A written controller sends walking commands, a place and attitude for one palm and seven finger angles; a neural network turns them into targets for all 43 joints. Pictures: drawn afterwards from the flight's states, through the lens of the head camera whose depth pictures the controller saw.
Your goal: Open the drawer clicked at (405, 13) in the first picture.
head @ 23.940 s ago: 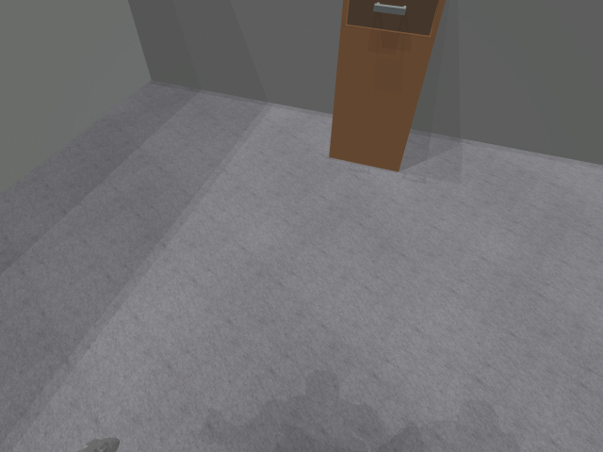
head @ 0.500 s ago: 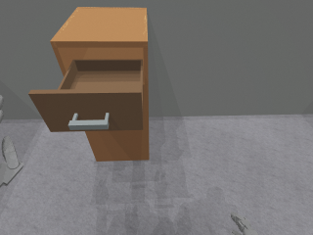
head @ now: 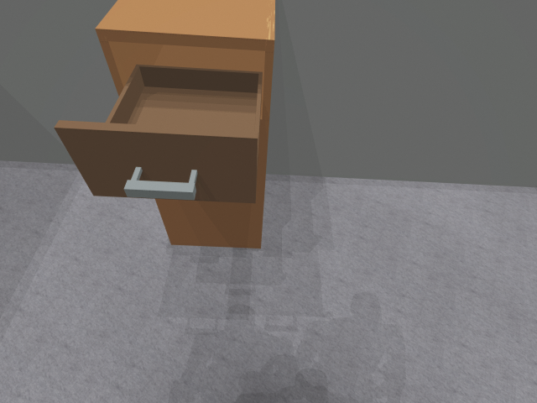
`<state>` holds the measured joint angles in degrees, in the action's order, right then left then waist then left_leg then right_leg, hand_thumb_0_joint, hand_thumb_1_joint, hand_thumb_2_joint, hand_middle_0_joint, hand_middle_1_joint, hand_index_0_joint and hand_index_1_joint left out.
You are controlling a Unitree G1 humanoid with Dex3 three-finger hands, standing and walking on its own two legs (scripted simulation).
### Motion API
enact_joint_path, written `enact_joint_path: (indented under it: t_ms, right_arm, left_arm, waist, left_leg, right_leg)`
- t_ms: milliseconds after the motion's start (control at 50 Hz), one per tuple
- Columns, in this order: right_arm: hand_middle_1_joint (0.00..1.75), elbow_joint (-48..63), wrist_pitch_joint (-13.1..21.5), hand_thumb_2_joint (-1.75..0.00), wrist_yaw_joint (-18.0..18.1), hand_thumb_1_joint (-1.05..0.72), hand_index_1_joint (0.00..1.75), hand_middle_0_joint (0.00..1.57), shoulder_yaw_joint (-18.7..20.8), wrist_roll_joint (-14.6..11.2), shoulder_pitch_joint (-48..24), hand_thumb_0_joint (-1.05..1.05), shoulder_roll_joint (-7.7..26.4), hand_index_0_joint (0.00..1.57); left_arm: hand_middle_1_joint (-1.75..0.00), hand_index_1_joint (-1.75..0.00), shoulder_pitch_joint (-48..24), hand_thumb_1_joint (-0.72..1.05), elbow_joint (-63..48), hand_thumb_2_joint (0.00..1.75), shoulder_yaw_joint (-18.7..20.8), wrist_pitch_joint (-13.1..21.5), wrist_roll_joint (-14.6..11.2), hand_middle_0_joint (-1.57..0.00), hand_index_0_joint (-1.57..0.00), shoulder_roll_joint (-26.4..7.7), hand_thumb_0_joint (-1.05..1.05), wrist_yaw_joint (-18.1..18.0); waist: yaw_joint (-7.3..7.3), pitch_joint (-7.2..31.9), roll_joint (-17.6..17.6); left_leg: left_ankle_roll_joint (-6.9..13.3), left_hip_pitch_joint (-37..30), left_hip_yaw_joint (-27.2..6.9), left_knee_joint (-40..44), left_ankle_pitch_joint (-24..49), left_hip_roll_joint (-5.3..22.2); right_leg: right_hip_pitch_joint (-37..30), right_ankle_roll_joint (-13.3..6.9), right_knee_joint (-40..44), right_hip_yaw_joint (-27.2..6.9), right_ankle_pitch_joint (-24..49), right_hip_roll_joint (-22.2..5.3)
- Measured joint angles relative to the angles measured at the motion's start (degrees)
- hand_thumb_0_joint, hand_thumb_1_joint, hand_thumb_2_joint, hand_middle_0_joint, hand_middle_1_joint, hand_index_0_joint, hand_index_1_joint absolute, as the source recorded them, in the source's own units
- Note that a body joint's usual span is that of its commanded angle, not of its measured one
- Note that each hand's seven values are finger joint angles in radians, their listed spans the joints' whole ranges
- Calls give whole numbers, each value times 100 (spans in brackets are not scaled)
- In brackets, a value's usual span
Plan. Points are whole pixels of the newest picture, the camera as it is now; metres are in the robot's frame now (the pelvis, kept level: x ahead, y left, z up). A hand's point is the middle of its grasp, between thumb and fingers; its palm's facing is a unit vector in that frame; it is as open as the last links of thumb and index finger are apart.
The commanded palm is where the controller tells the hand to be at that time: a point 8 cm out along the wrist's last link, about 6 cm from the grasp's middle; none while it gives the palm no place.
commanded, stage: let the arm hang, fingers relaxed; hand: left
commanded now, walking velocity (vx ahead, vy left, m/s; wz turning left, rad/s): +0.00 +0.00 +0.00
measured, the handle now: (163, 181) +0.47 +0.23 +0.02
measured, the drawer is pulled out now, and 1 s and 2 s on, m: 0.30 0.30 0.30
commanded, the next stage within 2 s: look to check the result in 0.70 s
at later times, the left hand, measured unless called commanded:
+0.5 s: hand out of the picture +0.00 +0.16 -0.17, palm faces +0.02 -0.98 -0.18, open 7.4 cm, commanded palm none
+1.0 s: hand out of the picture +0.00 +0.16 -0.17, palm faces +0.03 -0.98 -0.21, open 7.4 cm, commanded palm none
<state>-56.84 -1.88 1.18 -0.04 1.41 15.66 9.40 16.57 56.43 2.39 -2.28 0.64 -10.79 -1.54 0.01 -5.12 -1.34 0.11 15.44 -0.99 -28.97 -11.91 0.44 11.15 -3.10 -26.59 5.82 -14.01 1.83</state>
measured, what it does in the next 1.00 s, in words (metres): stands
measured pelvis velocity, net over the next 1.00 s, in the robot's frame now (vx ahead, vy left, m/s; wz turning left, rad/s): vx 0.01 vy -0.01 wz -0.03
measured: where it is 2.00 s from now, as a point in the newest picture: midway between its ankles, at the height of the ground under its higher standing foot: outside the picture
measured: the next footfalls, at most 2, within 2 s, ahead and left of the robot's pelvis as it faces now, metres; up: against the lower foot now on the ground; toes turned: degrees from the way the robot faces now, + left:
none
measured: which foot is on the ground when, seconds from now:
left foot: down 0.00-1.00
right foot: down 0.00-1.00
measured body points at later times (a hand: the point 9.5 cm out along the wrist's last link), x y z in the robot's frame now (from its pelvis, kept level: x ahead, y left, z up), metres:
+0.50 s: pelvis +0.00 +0.00 +0.00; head +0.00 -0.01 +0.45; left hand +0.01 +0.21 -0.16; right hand -0.04 -0.19 -0.16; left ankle +0.04 +0.12 -0.74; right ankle +0.01 -0.08 -0.74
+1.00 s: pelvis +0.01 -0.01 +0.01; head +0.02 -0.02 +0.45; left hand +0.00 +0.21 -0.15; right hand -0.02 -0.21 -0.16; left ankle +0.04 +0.12 -0.74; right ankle +0.01 -0.08 -0.74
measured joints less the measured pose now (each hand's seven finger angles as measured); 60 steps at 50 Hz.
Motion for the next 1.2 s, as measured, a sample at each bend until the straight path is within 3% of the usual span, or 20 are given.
enact_joint_path:
  t_ms: [260, 560, 1200]
  right_arm:
    - [30, -655, 29, -90, 61, -91, 30, 20, 33, -35, 296, 1, -189, 20]
    - [30, -769, 103, -90, 87, -91, 30, 20, 55, -15, 359, 1, -423, 20]
    - [30, -759, 121, -90, 99, -91, 30, 20, 105, -26, 80, 0, -182, 20]
  left_arm:
    - [-30, -30, 254, 92, 951, 90, -116, 82, -22, -20, -20, 172, 1, -43]
    - [-30, -30, -71, 93, 870, 90, -111, 161, -10, -20, -20, 425, 2, -90]
    - [-30, -30, -124, 91, 949, 90, -85, 219, -15, -20, -20, 335, 1, -65]
  waist:
    - [-30, 69, 332]
    - [-104, 278, 213]
    - [-64, 119, 290]
  left_leg:
    - [33, -345, 146, 457, 199, -22]
    - [0, -373, 185, 400, 136, 10]
    - [-90, -551, 161, 575, 137, 73]
  right_leg:
    - [-241, 37, 335, -146, 185, -21]
    - [-230, 4, 226, -186, 108, 5]
    - [-407, -76, 404, -172, 104, 77]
